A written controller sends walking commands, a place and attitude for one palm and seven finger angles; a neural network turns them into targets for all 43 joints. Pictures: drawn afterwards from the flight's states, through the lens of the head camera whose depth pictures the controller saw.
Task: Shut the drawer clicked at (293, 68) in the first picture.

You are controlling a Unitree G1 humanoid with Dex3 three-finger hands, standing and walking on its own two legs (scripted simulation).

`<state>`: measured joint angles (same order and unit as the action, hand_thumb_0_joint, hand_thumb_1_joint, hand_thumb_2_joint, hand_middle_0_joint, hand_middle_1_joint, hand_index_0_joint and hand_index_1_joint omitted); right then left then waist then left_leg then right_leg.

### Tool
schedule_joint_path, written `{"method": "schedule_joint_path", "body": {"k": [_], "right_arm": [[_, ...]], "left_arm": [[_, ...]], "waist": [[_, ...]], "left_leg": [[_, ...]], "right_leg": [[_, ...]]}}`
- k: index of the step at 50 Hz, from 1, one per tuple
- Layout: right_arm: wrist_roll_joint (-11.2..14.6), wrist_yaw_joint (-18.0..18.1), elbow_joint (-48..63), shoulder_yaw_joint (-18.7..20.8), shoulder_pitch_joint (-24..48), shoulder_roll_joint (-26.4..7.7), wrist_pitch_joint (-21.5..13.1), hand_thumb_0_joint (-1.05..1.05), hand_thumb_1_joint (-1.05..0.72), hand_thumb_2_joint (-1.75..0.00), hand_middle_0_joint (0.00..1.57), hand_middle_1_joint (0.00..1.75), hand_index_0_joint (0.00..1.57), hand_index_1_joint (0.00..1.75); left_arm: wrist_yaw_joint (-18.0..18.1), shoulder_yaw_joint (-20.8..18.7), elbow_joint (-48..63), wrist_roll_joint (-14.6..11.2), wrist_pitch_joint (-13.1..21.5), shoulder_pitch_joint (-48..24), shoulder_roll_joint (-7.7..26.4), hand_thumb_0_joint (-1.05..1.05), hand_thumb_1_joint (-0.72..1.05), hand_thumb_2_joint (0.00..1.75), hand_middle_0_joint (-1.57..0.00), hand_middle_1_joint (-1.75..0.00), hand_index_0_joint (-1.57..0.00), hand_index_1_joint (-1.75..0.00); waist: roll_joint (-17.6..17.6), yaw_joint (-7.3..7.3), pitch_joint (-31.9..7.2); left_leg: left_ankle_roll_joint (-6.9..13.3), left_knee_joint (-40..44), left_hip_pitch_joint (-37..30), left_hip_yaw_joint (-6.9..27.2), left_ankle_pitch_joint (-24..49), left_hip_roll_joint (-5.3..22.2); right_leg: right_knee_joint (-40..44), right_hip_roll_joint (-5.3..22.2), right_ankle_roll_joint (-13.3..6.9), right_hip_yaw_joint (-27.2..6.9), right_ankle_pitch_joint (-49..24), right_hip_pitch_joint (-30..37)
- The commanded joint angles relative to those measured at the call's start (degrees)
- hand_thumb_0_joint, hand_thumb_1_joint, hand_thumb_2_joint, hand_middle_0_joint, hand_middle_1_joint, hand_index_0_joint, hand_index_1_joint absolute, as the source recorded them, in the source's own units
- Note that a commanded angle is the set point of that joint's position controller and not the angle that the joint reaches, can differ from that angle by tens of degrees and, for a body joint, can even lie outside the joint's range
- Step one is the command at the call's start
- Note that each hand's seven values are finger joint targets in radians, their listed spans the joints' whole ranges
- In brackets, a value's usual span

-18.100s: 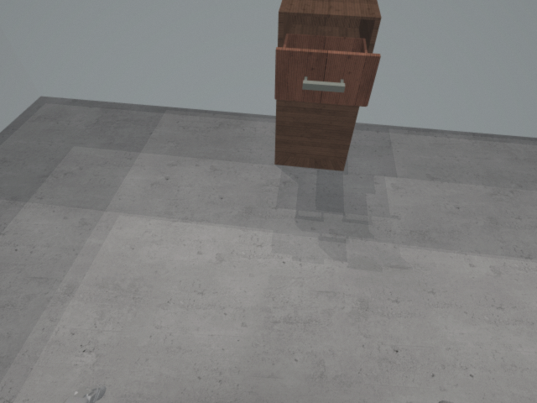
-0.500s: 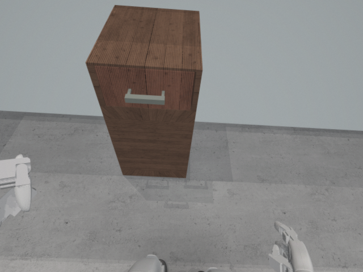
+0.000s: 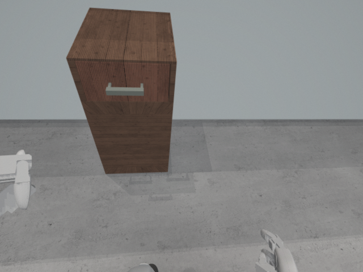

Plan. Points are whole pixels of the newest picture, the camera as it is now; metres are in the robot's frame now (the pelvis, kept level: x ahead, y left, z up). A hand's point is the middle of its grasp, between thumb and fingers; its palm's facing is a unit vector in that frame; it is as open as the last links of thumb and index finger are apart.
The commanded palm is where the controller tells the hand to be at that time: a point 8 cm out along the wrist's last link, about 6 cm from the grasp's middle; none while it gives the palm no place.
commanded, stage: stop stepping back and stand still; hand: left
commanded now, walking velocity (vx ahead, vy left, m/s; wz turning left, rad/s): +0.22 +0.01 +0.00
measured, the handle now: (125, 88) +0.75 +0.24 -0.07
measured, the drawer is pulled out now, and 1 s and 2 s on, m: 0.00 0.00 0.00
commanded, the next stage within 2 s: let the arm hang, fingers relaxed in 0.62 s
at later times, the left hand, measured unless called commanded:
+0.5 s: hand (1, 253) +0.12 +0.23 +0.18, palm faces +0.34 -0.82 -0.46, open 3.3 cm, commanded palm +0.06 +0.28 +0.19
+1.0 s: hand out of the picture +0.02 +0.19 -0.16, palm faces +0.09 -0.97 -0.23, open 3.1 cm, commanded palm none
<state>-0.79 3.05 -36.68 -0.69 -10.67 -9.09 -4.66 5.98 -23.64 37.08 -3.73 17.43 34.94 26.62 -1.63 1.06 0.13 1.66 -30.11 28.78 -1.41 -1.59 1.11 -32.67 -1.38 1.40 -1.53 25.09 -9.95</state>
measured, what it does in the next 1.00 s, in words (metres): steps on the spot: left foot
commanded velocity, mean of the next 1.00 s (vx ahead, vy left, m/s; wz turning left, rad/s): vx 0.07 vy -0.01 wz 0.00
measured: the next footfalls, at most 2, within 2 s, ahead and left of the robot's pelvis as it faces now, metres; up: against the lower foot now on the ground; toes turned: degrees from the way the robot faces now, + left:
left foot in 0.24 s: +0.03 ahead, +0.11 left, +0.00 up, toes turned +3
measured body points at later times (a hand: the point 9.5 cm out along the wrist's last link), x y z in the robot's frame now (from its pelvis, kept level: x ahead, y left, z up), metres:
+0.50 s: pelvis -0.06 +0.00 +0.01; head -0.06 +0.01 +0.46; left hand +0.09 +0.27 +0.21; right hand +0.10 -0.21 -0.07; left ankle +0.02 +0.10 -0.72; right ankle -0.07 -0.11 -0.72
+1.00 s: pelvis -0.05 +0.00 +0.01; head -0.04 +0.02 +0.46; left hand +0.02 +0.24 -0.14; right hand +0.04 -0.23 -0.12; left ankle -0.01 +0.11 -0.72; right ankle -0.08 -0.11 -0.72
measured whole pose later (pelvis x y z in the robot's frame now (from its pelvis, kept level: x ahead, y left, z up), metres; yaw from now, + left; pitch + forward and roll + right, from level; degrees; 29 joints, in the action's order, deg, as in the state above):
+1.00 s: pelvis -0.05 +0.00 +0.01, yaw +4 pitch -1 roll +0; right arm -1.6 0.1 -51.8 -0.1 -12.2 -10.1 0.7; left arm 3.2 -2.5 -46.8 2.3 -2.5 15.3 10.8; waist -2.2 1.1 2.2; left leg 1.0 -33.4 19.0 0.5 -13.1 -0.7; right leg -33.2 -0.5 -1.1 2.8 20.9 -11.0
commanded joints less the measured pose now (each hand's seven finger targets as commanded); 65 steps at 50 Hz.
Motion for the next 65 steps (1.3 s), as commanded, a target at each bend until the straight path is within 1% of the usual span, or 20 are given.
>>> {"method": "schedule_joint_path", "body": {"k": [1,3,4,5,6,10,12,15,20,24,29,34,35,36,37,41,43,46,49,65], "right_arm": [[-0.36,0.89,11.59,3.45,4.32,-9.55,-4.08,0.0,-0.9,-0.9,0.2,0.3,0.2,0.3],[0.4,0.34,12.58,3.55,3.73,-9.48,-3.25,0.0,-0.9,-0.9,0.2,0.3,0.2,0.3],[1.07,0.2,12.81,3.86,3.03,-9.28,-2.72,0.0,-0.9,-0.9,0.2,0.3,0.2,0.3],[1.13,0.12,12.56,4.48,2.62,-9.33,-2.13,0.0,-0.9,-0.9,0.2,0.3,0.2,0.3],[0.97,0.23,11.5,4.47,2.45,-8.91,-1.45,0.0,-0.9,-0.9,0.2,0.3,0.2,0.3],[1.24,1.87,8.82,3.9,2.7,-9.57,-3.85,0.0,-0.9,-0.9,0.2,0.3,0.2,0.3],[1.0,2.66,8.78,3.93,1.68,-11.22,-5.76,0.0,-0.9,-0.9,0.2,0.3,0.2,0.3],[0.55,2.75,8.85,3.1,2.4,-9.44,-6.67,0.0,-0.9,-0.9,0.2,0.3,0.2,0.3],[0.29,0.72,9.9,2.75,2.63,-8.65,-6.07,0.0,-0.9,-0.9,0.2,0.3,0.2,0.3],[0.25,0.55,9.18,3.56,2.42,-8.3,-2.68,0.0,-0.9,-0.9,0.2,0.3,0.2,0.3],[0.94,1.56,8.62,2.3,2.87,-8.12,-2.84,0.0,-0.9,-0.9,0.2,0.3,0.2,0.3],[0.44,1.89,9.64,1.84,3.45,-8.28,-4.71,0.0,-0.9,-0.9,0.2,0.3,0.2,0.3],[0.25,1.86,9.69,1.91,3.6,-8.26,-5.38,0.0,-0.9,-0.9,0.2,0.3,0.2,0.3],[-0.42,-3.37,-5.4,5.76,3.69,-17.07,-5.64,0.0,-0.9,-0.9,0.2,0.3,0.2,0.3],[0.52,-3.25,-4.14,4.81,0.27,-11.35,-1.37,0.0,-0.9,-0.9,0.2,0.3,0.2,0.3],[-0.28,-2.94,-3.39,3.26,-0.85,-8.67,1.39,0.0,-0.9,-0.9,0.2,0.3,0.2,0.3],[-0.85,-2.81,-5.28,3.78,-0.26,-9.6,2.91,0.0,-0.9,-0.9,0.2,0.3,0.2,0.3],[-0.9,-2.59,-9.73,2.83,-1.12,-8.68,3.96,0.0,-0.9,-0.9,0.2,0.3,0.2,0.3],[-0.71,-1.82,-13.91,2.06,-1.23,-8.13,4.12,0.0,-0.9,-0.9,0.2,0.3,0.2,0.3],[0.22,-0.65,-25.96,2.1,-10.78,-4.7,4.75,0.0,-0.9,-0.9,0.2,0.3,0.2,0.3]], "left_arm": [[1.82,-9.46,9.81,-1.35,0.9,5.25,7.93,0.0,0.9,0.9,-1.4,-1.6,-1.4,-1.6],[1.7,-9.19,11.4,-1.07,0.15,9.87,7.92,0.0,0.9,0.9,-1.4,-1.6,-1.4,-1.6],[1.59,-9.04,12.15,-0.97,-0.14,11.29,8.25,0.0,0.9,0.9,-1.4,-1.6,-1.4,-1.6],[2.0,-10.84,13.56,-1.67,-0.32,11.34,10.03,0.0,0.9,0.9,-1.4,-1.6,-1.4,-1.6],[2.67,-9.35,14.52,-1.34,-1.21,8.52,8.63,0.0,0.9,0.9,-1.4,-1.6,-1.4,-1.6],[4.23,-3.79,7.51,1.39,-1.33,-1.84,4.01,0.0,0.9,0.9,-1.4,-1.6,-1.4,-1.6],[4.56,-3.35,6.27,1.95,-0.47,-3.13,3.31,0.0,0.9,0.9,-1.4,-1.6,-1.4,-1.6],[3.94,-4.89,9.0,2.41,-0.06,-4.65,5.25,0.0,0.9,0.9,-1.4,-1.6,-1.4,-1.6],[3.4,-4.28,10.96,2.11,-1.16,4.78,4.13,0.0,0.9,0.9,-1.4,-1.6,-1.4,-1.6],[3.75,-4.9,8.48,1.0,-2.73,2.35,4.32,0.0,0.9,0.9,-1.4,-1.6,-1.4,-1.6],[4.55,-2.91,3.11,1.26,-2.76,-2.05,2.79,0.0,0.9,0.9,-1.4,-1.6,-1.4,-1.6],[3.61,-2.7,9.48,2.32,-1.47,-4.62,3.51,0.0,0.9,0.9,-1.4,-1.6,-1.4,-1.6],[3.56,-3.46,10.54,2.48,-1.17,-4.98,4.56,0.0,0.9,0.9,-1.4,-1.6,-1.4,-1.6],[-4.46,16.94,-41.12,7.63,-12.13,-8.82,-9.19,0.0,0.9,0.9,-1.4,-1.6,-1.4,-1.6],[-5.32,16.9,-43.84,5.93,-16.66,-5.91,-11.57,0.0,0.9,0.9,-1.36,-1.56,-1.36,-1.56],[-5.58,18.14,-55.43,6.07,-16.46,-12.24,-7.85,0.0,0.9,0.9,-1.2,-1.38,-1.2,-1.38],[-5.1,18.59,-63.38,5.67,-16.71,-15.89,-6.78,0.0,0.9,0.9,-1.12,-1.3,-1.12,-1.3],[-4.67,19.94,-73.76,4.96,-17.44,-18.88,-7.05,0.0,0.9,0.9,-1.0,-1.17,-1.0,-1.17],[-4.56,20.53,-83.49,4.46,-17.64,-16.63,-8.88,0.0,0.9,0.9,-0.88,-1.04,-0.88,-1.04],[-4.12,22.68,-101.67,4.17,-17.12,-11.3,-12.47,0.0,0.9,0.9,-0.24,-0.34,-0.24,-0.34]], "waist": [[17.9,-1.13,-8.15],[11.78,-1.03,-8.01],[3.69,-0.47,-7.05],[-6.93,-0.17,-7.1],[-9.36,-0.25,-3.62],[0.79,1.84,2.12],[10.8,0.29,1.4],[17.18,0.01,-1.12],[9.24,-0.51,-4.71],[-6.26,0.46,1.18],[0.28,0.6,1.17],[13.23,-0.17,-0.23],[11.78,-0.49,-0.58],[8.84,1.44,0.88],[7.04,-0.31,-5.21],[-17.88,-1.15,-6.8],[-14.13,-0.87,-3.95],[2.66,-0.34,-1.2],[12.5,-1.75,0.51],[1.8,-0.83,3.47]], "left_leg": [[1.89,23.4,-7.78,18.11,-30.82,10.96],[-1.63,16.08,-3.47,8.5,-30.17,4.37],[-2.84,1.71,-9.09,1.85,-24.3,-0.78],[-3.75,-15.24,-14.8,1.17,-18.34,-3.27],[-3.56,-23.92,-9.57,2.5,-15.32,-2.21],[-1.03,-0.52,-15.58,2.37,-14.89,1.51],[2.2,10.63,-15.31,12.16,-16.22,7.19],[3.94,22.79,-8.16,22.98,-37.16,11.84],[0.59,13.98,-6.69,9.53,-27.3,5.33],[-1.86,-14.8,-6.77,1.89,-17.08,-0.04],[0.44,2.14,-16.13,2.46,-15.25,2.05],[4.68,18.04,-12.74,19.58,-22.58,11.81],[4.76,17.6,-12.55,18.79,-20.64,11.63],[4.65,3.32,-10.64,15.55,3.47,8.33],[3.78,1.13,-13.42,9.04,11.13,7.48],[-0.14,-7.05,-7.65,3.43,-4.73,0.29],[-0.49,-7.01,-8.42,2.7,-8.58,-0.45],[0.28,0.21,-14.68,5.86,4.71,2.2],[1.95,6.73,-13.14,10.01,-0.19,4.52],[1.12,9.58,-17.94,7.56,-7.04,3.82]], "right_leg": [[-2.09,-3.15,-2.85,2.69,7.67,-0.19],[8.91,-2.03,-3.89,3.5,4.41,5.55],[15.88,3.44,-5.67,-1.14,8.96,-4.15],[23.18,12.42,-9.47,-13.11,17.18,-17.32],[24.34,18.35,-13.08,-18.02,16.5,-19.64],[12.73,9.79,-5.47,-2.41,5.62,-16.78],[3.35,2.99,-1.77,1.36,-2.74,-11.72],[-7.68,0.22,-0.91,1.94,0.56,-5.79],[10.34,1.03,-2.88,2.71,-2.4,4.45],[23.13,15.51,-11.87,-17.99,15.71,-12.88],[12.41,8.9,-6.31,-5.1,2.27,-11.84],[-2.83,1.27,-1.11,2.2,-3.85,-6.51],[-2.11,1.77,-1.08,1.8,-4.55,-5.59],[-7.71,4.32,-1.16,1.85,-9.86,-12.99],[-4.1,5.22,-0.79,0.68,-8.31,-8.74],[5.33,12.29,-6.11,-5.05,-35.92,0.43],[5.29,13.18,-8.16,-5.16,-40.29,0.53],[4.72,8.26,-4.95,-1.86,-24.7,-3.61],[7.93,5.21,-3.69,-0.69,-11.36,-1.18],[14.41,6.1,-4.71,-0.21,-9.02,-2.54]]}}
